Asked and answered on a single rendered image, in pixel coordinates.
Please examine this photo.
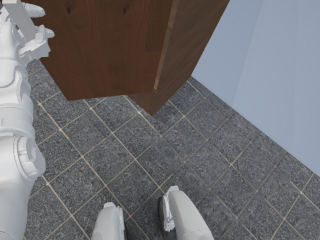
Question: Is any left robot hand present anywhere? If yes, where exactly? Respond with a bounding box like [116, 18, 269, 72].
[0, 2, 55, 69]

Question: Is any left robot forearm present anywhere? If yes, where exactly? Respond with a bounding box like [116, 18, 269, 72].
[0, 59, 36, 141]

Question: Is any handle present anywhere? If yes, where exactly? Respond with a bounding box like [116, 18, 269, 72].
[2, 0, 49, 57]

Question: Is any cupboard door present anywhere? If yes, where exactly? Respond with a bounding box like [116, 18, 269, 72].
[0, 0, 173, 101]

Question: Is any robot left thigh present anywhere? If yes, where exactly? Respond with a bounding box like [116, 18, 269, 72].
[91, 206, 125, 240]

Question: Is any robot right shin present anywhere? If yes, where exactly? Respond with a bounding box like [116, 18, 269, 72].
[163, 186, 179, 231]

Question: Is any robot left upper arm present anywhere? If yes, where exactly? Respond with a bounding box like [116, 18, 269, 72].
[0, 135, 46, 240]

